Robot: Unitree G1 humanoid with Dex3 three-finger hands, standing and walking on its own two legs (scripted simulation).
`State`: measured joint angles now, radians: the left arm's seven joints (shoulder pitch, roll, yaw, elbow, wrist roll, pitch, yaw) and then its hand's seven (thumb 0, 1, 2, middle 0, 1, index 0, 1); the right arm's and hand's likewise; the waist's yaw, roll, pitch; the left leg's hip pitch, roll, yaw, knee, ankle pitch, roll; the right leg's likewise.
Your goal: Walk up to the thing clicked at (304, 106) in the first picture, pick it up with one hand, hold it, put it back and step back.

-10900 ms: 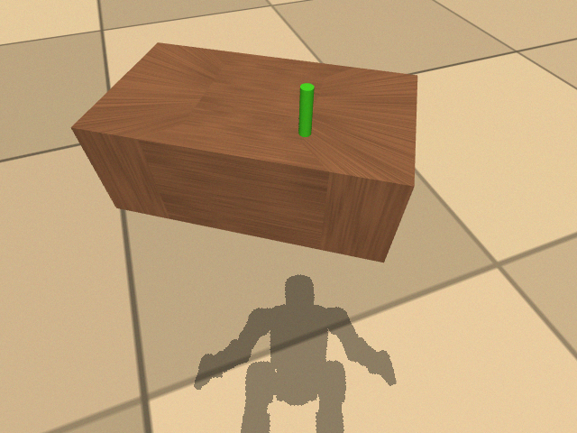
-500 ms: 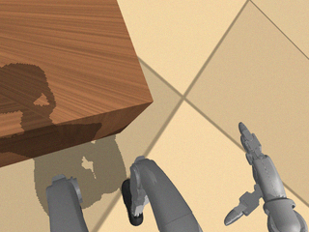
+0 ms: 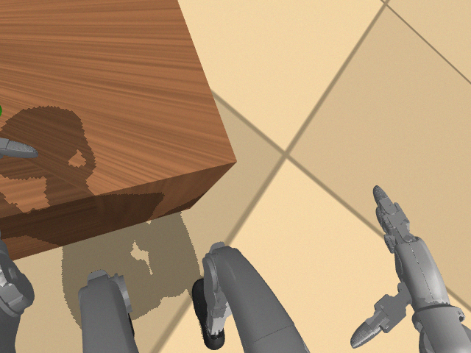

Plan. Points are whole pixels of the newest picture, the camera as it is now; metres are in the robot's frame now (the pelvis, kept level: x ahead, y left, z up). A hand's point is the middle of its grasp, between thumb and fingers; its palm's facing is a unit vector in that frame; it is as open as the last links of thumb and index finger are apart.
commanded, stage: rest palm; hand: left
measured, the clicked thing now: out of the picture +0.56 +0.26 -0.03
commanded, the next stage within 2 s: close in 0.02 s
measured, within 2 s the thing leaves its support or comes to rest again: leaves its support in 1.34 s
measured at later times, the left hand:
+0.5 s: hand out of the picture +0.55 +0.25 -0.05, palm faces +0.28 -0.96 +0.00, open 15.0 cm
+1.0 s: hand out of the picture +0.56 +0.25 -0.05, palm faces +0.27 -0.96 +0.00, open 6.9 cm
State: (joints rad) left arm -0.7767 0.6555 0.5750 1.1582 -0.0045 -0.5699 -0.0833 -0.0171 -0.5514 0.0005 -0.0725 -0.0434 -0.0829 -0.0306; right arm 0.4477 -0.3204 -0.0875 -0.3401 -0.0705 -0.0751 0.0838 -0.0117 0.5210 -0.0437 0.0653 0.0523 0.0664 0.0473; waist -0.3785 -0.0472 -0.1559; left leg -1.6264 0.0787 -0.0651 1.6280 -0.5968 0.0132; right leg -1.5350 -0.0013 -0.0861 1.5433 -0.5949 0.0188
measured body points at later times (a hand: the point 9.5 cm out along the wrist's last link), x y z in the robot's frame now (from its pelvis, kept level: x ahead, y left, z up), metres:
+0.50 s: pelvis +0.00 +0.00 -0.01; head +0.22 +0.09 +0.38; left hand +0.53 +0.30 -0.05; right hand +0.18 -0.25 +0.10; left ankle +0.06 +0.11 -0.54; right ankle +0.06 -0.14 -0.54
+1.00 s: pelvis +0.00 +0.00 +0.00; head +0.23 +0.10 +0.38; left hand +0.54 +0.30 -0.05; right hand +0.18 -0.24 +0.12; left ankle +0.06 +0.11 -0.54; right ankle +0.06 -0.14 -0.54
